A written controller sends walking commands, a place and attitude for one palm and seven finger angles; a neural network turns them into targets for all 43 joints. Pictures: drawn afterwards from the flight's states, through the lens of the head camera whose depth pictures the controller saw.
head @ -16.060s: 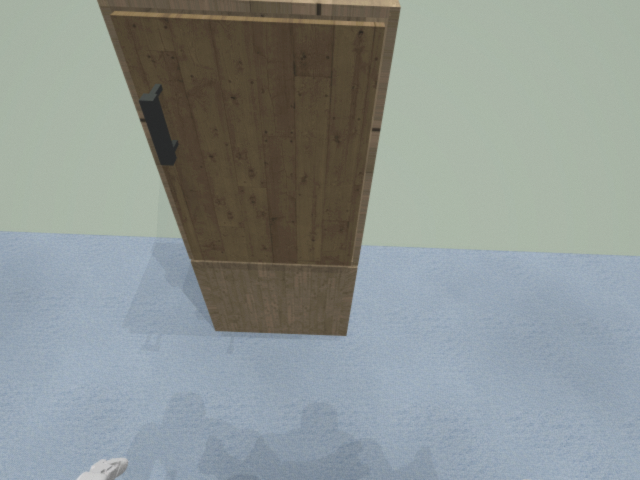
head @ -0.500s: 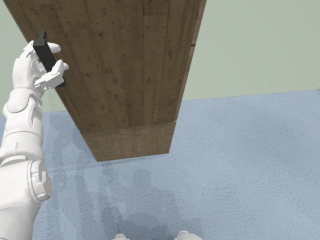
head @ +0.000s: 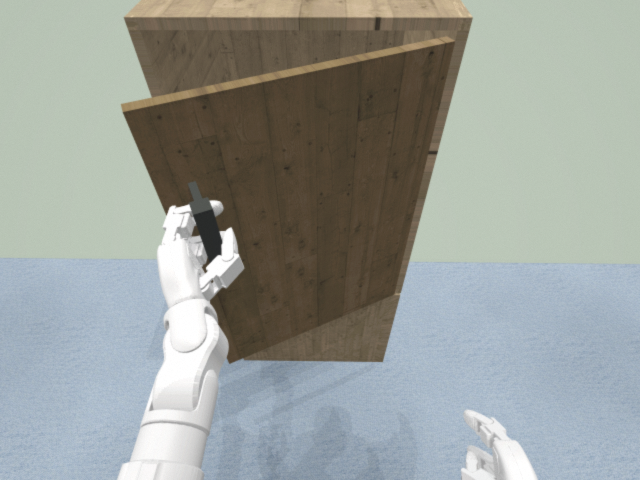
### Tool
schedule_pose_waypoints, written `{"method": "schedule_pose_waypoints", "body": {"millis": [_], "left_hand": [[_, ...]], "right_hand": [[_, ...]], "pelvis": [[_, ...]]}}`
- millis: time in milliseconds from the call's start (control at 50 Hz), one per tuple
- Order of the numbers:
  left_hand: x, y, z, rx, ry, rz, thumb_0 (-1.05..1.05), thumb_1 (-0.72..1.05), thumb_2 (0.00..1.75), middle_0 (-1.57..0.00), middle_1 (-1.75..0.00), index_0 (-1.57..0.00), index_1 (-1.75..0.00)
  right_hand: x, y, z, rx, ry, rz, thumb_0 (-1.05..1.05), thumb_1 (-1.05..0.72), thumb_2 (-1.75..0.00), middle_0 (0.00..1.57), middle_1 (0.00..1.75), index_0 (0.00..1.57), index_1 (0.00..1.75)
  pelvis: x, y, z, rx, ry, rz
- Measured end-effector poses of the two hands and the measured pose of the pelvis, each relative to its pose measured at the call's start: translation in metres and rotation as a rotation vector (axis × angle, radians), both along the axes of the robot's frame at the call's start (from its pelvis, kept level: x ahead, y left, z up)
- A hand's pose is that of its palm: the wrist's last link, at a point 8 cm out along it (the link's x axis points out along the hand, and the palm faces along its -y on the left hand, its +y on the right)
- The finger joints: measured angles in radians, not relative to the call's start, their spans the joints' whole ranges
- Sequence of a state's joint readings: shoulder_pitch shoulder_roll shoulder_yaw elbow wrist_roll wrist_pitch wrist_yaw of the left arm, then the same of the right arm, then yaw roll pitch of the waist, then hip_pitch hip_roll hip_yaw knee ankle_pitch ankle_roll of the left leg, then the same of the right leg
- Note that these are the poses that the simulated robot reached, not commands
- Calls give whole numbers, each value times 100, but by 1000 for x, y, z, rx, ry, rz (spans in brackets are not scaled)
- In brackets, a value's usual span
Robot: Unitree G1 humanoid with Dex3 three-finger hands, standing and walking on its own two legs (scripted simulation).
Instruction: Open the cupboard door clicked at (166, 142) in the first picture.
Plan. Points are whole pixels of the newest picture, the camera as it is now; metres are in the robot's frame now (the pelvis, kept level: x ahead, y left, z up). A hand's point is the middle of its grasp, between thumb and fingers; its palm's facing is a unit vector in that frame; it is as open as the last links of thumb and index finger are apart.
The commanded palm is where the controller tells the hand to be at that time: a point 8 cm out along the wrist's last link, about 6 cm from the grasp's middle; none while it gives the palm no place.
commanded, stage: pull the door open along its arc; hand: left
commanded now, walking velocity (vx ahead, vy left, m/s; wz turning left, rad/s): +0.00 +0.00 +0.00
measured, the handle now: (208, 231) +0.40 +0.17 +0.11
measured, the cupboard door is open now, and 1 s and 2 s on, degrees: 26 43 47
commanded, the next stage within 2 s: open thumb and fingers to let go in 0.26 s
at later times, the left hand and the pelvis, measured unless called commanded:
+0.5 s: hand (290, 308) +0.29 +0.05 +0.11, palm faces +0.41 -0.91 -0.01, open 6.2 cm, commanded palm +0.23 +0.08 +0.10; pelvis -0.01 -0.04 +0.01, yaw +4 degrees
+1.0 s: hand (283, 312) +0.28 +0.06 +0.11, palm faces +0.37 -0.93 -0.02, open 14.0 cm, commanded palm +0.23 +0.08 +0.10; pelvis -0.01 -0.02 +0.00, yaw +3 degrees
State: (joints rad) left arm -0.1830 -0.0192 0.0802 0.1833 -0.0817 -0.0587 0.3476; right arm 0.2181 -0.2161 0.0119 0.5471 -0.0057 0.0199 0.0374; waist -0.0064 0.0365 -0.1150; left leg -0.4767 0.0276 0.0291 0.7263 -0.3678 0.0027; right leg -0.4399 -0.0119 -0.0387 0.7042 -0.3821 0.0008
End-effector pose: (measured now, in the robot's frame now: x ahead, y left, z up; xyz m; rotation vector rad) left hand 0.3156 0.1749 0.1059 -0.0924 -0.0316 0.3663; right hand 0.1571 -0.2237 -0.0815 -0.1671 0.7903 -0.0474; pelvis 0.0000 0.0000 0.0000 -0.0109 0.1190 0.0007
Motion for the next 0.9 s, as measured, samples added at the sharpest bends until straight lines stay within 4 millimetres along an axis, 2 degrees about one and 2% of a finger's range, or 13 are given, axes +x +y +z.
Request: {"method": "schedule_pose_waypoints", "body": {"millis": [140, 320, 380, 540, 640, 900], "left_hand": [[-44, -42, 4, 27, 47, 78, 0, 67, 77, -31, -131, -33, -131], [-83, -83, 6, 85, 59, -33, -1, 66, 74, -33, -132, -34, -133], [-85, -87, 6, 87, 62, -23, -1, 66, 75, -33, -132, -35, -133], [-69, -81, 4, 81, 85, 65, -1, 60, 76, -36, -132, -38, -132], [-70, -78, 3, 86, 77, 56, 0, 41, 69, -36, -130, -38, -130], [-77, -73, 4, 102, 48, 29, 0, -30, 38, -31, -119, -31, -119]], "right_hand": [[27, 8, 13, 12, -54, 59, 1, -91, -90, 20, 30, 20, 30], [30, -4, 16, 24, -57, 56, 1, -90, -90, 20, 30, 20, 30], [28, -10, 12, 11, -41, 60, 1, -90, -90, 20, 30, 20, 30], [23, -16, 2, -17, 19, 70, 1, -91, -90, 20, 30, 20, 30], [19, -12, 1, -2, 25, 63, 1, -91, -90, 20, 30, 20, 30], [18, 2, 1, 16, -7, 66, 1, -91, -90, 20, 30, 20, 30]], "pelvis": [[1, -13, 3, 7, -57, 24], [2, -29, 5, 10, -120, 37], [0, -32, 5, 8, -135, 49], [-5, -36, 7, 15, -124, 60], [-3, -34, 7, 19, -113, 54], [-5, -22, 3, 11, -117, 49]]}}
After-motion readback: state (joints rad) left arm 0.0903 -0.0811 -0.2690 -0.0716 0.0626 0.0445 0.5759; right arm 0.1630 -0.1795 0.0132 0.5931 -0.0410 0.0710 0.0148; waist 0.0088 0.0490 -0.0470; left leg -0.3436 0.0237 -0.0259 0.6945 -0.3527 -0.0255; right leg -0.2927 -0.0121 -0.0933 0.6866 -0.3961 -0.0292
